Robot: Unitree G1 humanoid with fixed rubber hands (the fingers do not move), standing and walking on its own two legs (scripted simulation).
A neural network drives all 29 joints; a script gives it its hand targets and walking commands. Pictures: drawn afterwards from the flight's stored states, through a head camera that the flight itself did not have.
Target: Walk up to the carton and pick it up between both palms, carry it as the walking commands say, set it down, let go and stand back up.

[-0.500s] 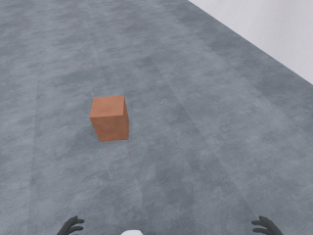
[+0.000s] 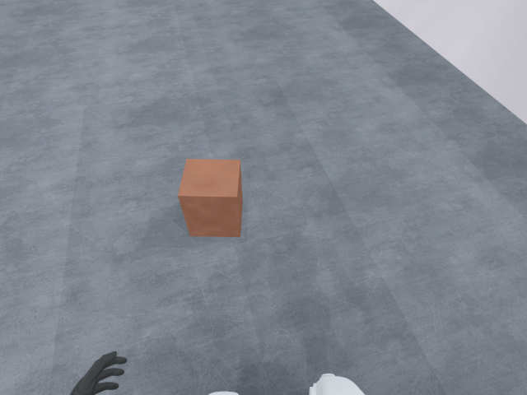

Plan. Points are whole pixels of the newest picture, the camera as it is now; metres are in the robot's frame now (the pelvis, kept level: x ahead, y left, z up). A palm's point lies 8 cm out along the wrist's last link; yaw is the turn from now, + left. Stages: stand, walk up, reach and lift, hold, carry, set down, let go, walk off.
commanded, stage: walk up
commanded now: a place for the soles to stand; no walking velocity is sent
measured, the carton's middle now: (214, 199) +0.93 +0.23 -0.62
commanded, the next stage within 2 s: none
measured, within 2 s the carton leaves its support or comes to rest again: neither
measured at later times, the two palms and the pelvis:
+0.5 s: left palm (78, 319) +0.24 +0.34 -0.09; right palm (443, 357) +0.19 -0.26 -0.08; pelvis +0.14 +0.04 +0.00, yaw +4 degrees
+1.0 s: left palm (82, 287) +0.31 +0.36 -0.10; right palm (403, 281) +0.32 -0.24 -0.09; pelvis +0.25 +0.06 -0.02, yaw +6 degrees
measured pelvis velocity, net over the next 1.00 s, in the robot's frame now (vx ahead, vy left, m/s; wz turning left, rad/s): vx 0.25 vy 0.06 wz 0.11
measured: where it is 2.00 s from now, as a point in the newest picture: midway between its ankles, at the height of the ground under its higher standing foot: (248, 318)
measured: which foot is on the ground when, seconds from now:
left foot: down 0.00-0.06, up 0.08-0.30, down 0.32-0.70, up 0.72-0.94, down 0.96-1.00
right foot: up 0.00-0.02, down 0.04-0.34, up 0.36-0.66, down 0.68-0.96, up 0.98-1.00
